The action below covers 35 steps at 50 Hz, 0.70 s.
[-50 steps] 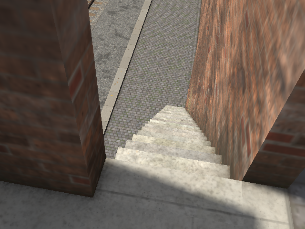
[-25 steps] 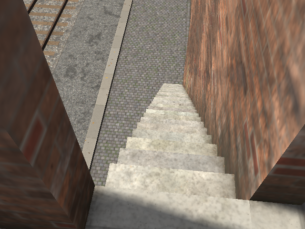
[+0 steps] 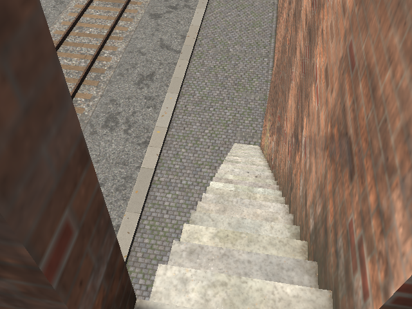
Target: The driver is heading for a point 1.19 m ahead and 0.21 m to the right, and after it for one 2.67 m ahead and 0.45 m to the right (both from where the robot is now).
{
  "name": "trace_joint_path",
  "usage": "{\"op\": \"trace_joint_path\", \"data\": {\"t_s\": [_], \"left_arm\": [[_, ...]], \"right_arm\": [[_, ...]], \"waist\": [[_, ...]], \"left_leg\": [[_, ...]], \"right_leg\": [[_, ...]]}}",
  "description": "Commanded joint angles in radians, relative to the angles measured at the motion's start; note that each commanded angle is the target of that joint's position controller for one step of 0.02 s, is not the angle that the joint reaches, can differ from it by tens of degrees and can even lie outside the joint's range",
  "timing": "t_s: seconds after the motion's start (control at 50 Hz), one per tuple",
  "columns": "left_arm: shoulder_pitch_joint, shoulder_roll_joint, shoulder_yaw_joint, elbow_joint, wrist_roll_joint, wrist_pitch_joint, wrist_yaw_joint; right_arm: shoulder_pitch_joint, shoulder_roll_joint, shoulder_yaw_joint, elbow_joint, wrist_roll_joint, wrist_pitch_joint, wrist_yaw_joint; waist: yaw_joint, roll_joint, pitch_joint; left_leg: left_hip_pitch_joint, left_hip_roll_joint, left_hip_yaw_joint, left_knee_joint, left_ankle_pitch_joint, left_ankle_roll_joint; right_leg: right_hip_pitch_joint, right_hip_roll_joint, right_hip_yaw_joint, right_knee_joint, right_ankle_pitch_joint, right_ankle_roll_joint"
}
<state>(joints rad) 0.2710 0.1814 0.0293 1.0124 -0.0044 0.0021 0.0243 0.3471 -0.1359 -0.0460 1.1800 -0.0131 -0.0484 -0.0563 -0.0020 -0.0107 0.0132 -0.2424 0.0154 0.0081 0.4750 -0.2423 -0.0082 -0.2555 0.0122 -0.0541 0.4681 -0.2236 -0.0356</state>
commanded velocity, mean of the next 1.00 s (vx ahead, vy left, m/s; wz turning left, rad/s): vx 0.31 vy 0.00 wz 0.00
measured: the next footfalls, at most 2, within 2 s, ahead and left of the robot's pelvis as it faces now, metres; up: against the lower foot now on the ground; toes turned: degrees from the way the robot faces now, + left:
left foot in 0.56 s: +0.20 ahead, +0.18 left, +0.00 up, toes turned +3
right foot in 1.06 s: +0.30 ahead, -0.09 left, +0.00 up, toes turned +0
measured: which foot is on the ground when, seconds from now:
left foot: down 0.00-0.26, up 0.28-0.54, down 0.56-1.00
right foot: down 0.00-0.56, up 0.58-1.00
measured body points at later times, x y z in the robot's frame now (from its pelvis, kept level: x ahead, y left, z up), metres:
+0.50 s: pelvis +0.08 +0.04 -0.01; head +0.10 +0.06 +0.44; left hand +0.00 +0.27 -0.17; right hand +0.12 -0.20 -0.15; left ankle +0.12 +0.17 -0.70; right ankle +0.01 -0.10 -0.74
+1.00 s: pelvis +0.22 +0.05 +0.00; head +0.22 +0.08 +0.45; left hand +0.26 +0.28 -0.16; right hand +0.25 -0.19 -0.14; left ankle +0.16 +0.18 -0.74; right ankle +0.27 -0.11 -0.72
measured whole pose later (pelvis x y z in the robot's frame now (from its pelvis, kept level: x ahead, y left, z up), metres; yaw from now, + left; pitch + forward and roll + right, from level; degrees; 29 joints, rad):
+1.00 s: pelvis +0.22 +0.05 +0.00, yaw +0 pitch -1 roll +0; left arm 0.27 0.18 0.03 0.97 0.00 0.04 0.06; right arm 0.27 -0.15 -0.05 1.01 0.01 -0.03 -0.02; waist -0.01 -0.07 0.00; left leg -0.11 0.03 0.05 0.45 -0.33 -0.01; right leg -0.42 -0.05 0.08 0.72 -0.26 0.00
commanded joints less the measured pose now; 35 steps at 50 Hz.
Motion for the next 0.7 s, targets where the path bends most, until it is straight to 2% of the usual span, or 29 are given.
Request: {"op": "trace_joint_path", "data": {"t_s": [0.02,0.16,0.18,0.22,0.24,0.26,0.28,0.3,0.32,0.34,0.36,0.38,0.4,0.42,0.46,0.48,0.5,0.52,0.54,0.56,0.58,0.6,0.62,0.64,0.66,0.68,0.7], "left_arm": [[0.038,0.073,0.012,-0.015,-0.004,-0.004,0.001],[0.062,0.081,0.009,0.021,-0.007,0.008,0.007],[0.084,0.074,0.005,0.040,-0.007,0.007,0.009],[0.095,0.107,0.017,0.049,-0.022,0.008,0.015],[0.101,0.099,0.015,0.052,-0.021,0.014,0.022],[0.131,0.114,0.020,0.056,-0.022,0.014,0.029],[0.183,0.140,0.028,0.066,-0.024,0.008,0.033],[0.233,0.176,0.041,0.079,-0.021,-0.002,0.034],[0.284,0.182,0.048,0.092,0.006,-0.018,0.029],[0.265,0.179,0.046,0.084,0.016,-0.032,0.025],[0.213,0.160,0.040,0.068,0.010,-0.039,0.020],[0.169,0.137,0.035,0.054,-0.004,-0.041,0.023],[0.153,0.106,0.026,0.061,-0.012,-0.043,0.026],[0.129,0.088,0.022,0.060,-0.007,-0.041,0.028],[0.133,0.119,0.031,0.059,0.001,-0.035,0.042],[0.119,0.159,0.040,0.050,-0.002,-0.038,0.040],[0.088,0.203,0.050,0.047,-0.003,-0.034,0.041],[0.088,0.204,0.048,0.053,-0.006,-0.034,0.035],[0.077,0.157,0.035,0.058,-0.028,-0.028,0.030],[0.053,0.105,0.027,0.036,-0.034,-0.034,0.027],[0.133,0.008,0.016,0.038,-0.017,-0.050,0.021],[0.141,0.035,0.033,0.025,-0.058,-0.047,0.028],[0.076,0.065,0.038,0.004,-0.062,-0.044,0.027],[0.026,0.063,0.039,-0.014,-0.045,-0.041,0.030],[0.031,0.065,0.045,-0.011,-0.030,-0.030,0.036],[0.056,0.079,0.054,-0.009,-0.025,-0.018,0.035],[0.041,0.079,0.049,-0.040,-0.032,-0.011,0.033]], "right_arm": [[0.096,-0.075,-0.015,0.021,0.000,0.001,-0.001],[0.108,-0.070,-0.015,0.048,-0.001,0.014,-0.002],[0.131,-0.063,-0.015,0.058,0.003,0.016,-0.004],[0.122,-0.073,-0.023,0.056,0.018,0.019,-0.009],[0.096,-0.057,-0.021,0.032,0.021,0.015,-0.010],[0.065,-0.045,-0.020,0.009,0.025,0.005,-0.011],[0.027,-0.028,-0.017,-0.015,0.027,-0.011,-0.008],[-0.004,-0.012,-0.014,-0.038,0.020,-0.030,0.001],[-0.048,-0.040,-0.022,-0.055,0.019,-0.040,0.013],[-0.043,-0.048,-0.028,-0.058,0.029,-0.044,0.023],[-0.023,-0.042,-0.028,-0.052,0.034,-0.042,0.031],[-0.012,-0.048,-0.033,-0.053,0.043,-0.041,0.033],[-0.021,-0.069,-0.038,-0.071,0.052,-0.033,0.030],[-0.037,-0.064,-0.035,-0.080,0.047,-0.031,0.029],[-0.096,-0.042,-0.022,-0.098,0.025,-0.034,0.044],[-0.074,-0.028,-0.014,-0.105,0.030,-0.039,0.048],[-0.005,-0.055,-0.024,-0.081,0.037,-0.042,0.047],[0.105,-0.075,-0.039,-0.046,0.037,-0.037,0.043],[0.209,-0.090,-0.053,-0.025,0.034,-0.027,0.038],[0.347,-0.170,-0.069,-0.015,0.014,-0.018,0.034],[0.386,-0.170,-0.044,-0.022,0.004,-0.021,0.047],[0.350,-0.225,-0.060,-0.032,-0.018,-0.027,0.058],[0.256,-0.194,-0.056,-0.060,0.002,-0.033,0.062],[0.175,-0.172,-0.048,-0.090,0.011,-0.027,0.059],[0.110,-0.137,-0.034,-0.117,0.008,-0.022,0.054],[0.080,-0.100,-0.021,-0.126,0.005,-0.018,0.049],[0.043,-0.116,-0.020,-0.160,-0.025,-0.022,0.059]], "waist": [[-0.004,0.030,-0.010],[-0.001,0.015,0.005],[-0.004,0.017,0.001],[0.006,-0.003,0.035],[0.013,-0.027,0.070],[0.030,-0.069,0.104],[0.054,-0.124,0.120],[0.071,-0.159,0.125],[0.104,-0.142,0.122],[0.083,-0.100,0.105],[0.053,-0.070,0.087],[0.036,-0.073,0.094],[0.014,-0.066,0.127],[0.001,-0.066,0.141],[0.002,-0.080,0.108],[-0.021,-0.072,0.064],[-0.067,-0.058,0.024],[-0.114,-0.054,-0.010],[-0.164,0.024,-0.037],[-0.187,0.280,-0.069],[-0.110,0.389,-0.116],[-0.097,0.336,-0.066],[-0.073,0.190,0.023],[-0.063,0.106,0.069],[-0.030,0.095,0.078],[-0.001,0.129,0.082],[0.015,0.024,0.111]], "left_leg": [[0.026,0.042,-0.066,-0.091,0.142,0.038],[0.035,0.030,-0.055,-0.082,0.206,0.029],[0.035,0.018,-0.046,-0.083,0.118,0.034],[-0.035,-0.019,-0.014,-0.021,-0.152,0.064],[-0.113,-0.017,-0.016,0.017,-0.276,0.077],[-0.222,-0.019,-0.003,0.082,-0.333,0.085],[-0.333,-0.028,0.032,0.194,-0.308,0.081],[-0.433,-0.018,0.049,0.327,-0.272,0.075],[-0.528,0.019,-0.002,0.572,-0.338,0.067],[-0.590,0.052,-0.039,0.776,-0.351,0.061],[-0.600,0.082,-0.057,0.869,-0.308,0.053],[-0.611,0.105,-0.065,0.873,-0.288,0.038],[-0.611,0.129,-0.065,0.790,-0.268,0.021],[-0.550,0.133,-0.047,0.669,-0.247,0.003],[-0.362,0.100,0.014,0.418,-0.163,-0.007],[-0.213,0.064,0.047,0.320,-0.102,-0.003],[-0.036,0.015,0.100,0.239,0.008,-0.012],[0.105,-0.036,0.153,0.224,0.042,-0.017],[0.192,-0.048,0.151,0.156,0.048,-0.006],[0.272,0.167,-0.202,-0.014,0.074,0.071],[0.350,0.309,-0.566,-0.121,0.226,0.182],[0.289,0.422,-0.795,-0.227,0.005,0.293],[0.232,0.417,-0.711,-0.215,-0.146,0.275],[0.151,0.382,-0.595,-0.196,-0.169,0.234],[0.068,0.327,-0.478,-0.194,-0.157,0.193],[0.023,0.289,-0.401,-0.196,-0.142,0.171],[-0.021,0.310,-0.404,-0.197,0.126,0.155]], "right_leg": [[0.039,-0.060,0.075,-0.059,0.159,-0.038],[0.070,-0.064,0.074,-0.046,0.238,-0.031],[0.073,-0.056,0.073,-0.046,0.149,-0.030],[0.049,-0.047,0.080,-0.035,-0.169,-0.056],[0.025,-0.077,0.131,-0.063,-0.315,-0.089],[0.054,-0.128,0.211,-0.109,-0.430,-0.125],[0.114,-0.214,0.339,-0.178,-0.486,-0.172],[0.167,-0.320,0.501,-0.214,-0.457,-0.233],[0.187,-0.396,0.617,-0.245,-0.357,-0.298],[0.196,-0.419,0.624,-0.230,-0.266,-0.319],[0.177,-0.400,0.561,-0.217,-0.190,-0.306],[0.148,-0.355,0.474,-0.210,-0.197,-0.271],[0.107,-0.321,0.416,-0.227,-0.233,-0.226],[0.036,-0.279,0.348,-0.227,-0.222,-0.197],[-0.066,-0.217,0.226,-0.179,-0.155,-0.185],[-0.128,-0.200,0.189,-0.163,-0.145,-0.179],[-0.205,-0.181,0.164,-0.124,-0.149,-0.171],[-0.246,-0.167,0.145,-0.037,-0.042,-0.157],[-0.252,-0.122,0.096,0.143,0.155,-0.119],[-0.348,-0.019,0.004,0.549,0.065,-0.025],[-0.489,0.083,0.129,0.813,-0.327,-0.008],[-0.595,0.070,0.207,0.951,-0.298,-0.017],[-0.670,0.019,0.204,1.015,-0.233,-0.036],[-0.683,-0.010,0.205,1.011,-0.155,-0.050],[-0.637,-0.039,0.204,0.971,-0.091,-0.053],[-0.605,-0.055,0.192,0.928,-0.055,-0.050],[-0.551,-0.017,0.280,0.862,0.006,-0.034]]}}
